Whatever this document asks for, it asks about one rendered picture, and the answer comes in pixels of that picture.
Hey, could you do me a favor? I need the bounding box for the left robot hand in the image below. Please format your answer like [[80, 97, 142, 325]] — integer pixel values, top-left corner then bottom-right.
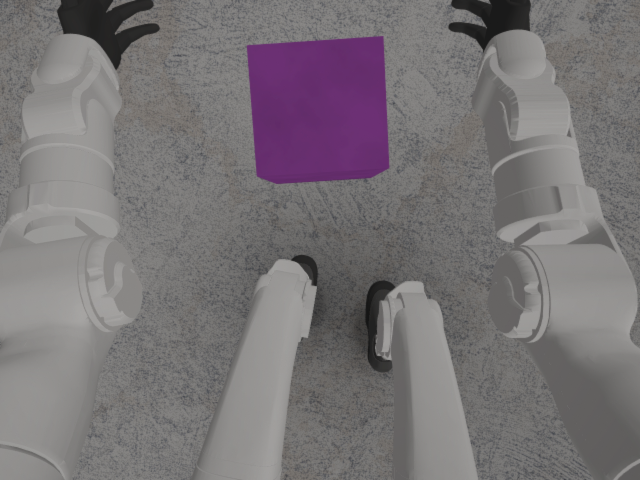
[[57, 0, 160, 70]]

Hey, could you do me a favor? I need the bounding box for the right robot hand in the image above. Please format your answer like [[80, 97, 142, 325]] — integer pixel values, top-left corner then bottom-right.
[[448, 0, 531, 52]]

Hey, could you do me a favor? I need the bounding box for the robot right foot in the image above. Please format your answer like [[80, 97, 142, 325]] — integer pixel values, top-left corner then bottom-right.
[[365, 281, 395, 372]]

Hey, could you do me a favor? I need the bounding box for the carton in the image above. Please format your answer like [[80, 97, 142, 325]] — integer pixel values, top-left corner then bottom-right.
[[247, 36, 389, 184]]

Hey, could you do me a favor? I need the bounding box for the robot left forearm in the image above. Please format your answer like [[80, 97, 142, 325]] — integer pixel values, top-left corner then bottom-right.
[[0, 34, 122, 253]]

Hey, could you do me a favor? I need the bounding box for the robot right forearm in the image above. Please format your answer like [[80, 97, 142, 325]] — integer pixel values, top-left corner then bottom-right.
[[471, 30, 638, 325]]

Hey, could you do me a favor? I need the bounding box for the robot right shin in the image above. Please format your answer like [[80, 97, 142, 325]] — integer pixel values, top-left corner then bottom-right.
[[375, 281, 444, 360]]

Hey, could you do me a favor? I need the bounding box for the robot right upper arm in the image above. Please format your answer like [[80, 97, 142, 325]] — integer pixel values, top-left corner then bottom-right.
[[487, 244, 640, 480]]

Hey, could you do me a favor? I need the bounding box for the robot left upper arm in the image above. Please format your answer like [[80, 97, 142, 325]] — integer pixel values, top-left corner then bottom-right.
[[0, 234, 143, 480]]

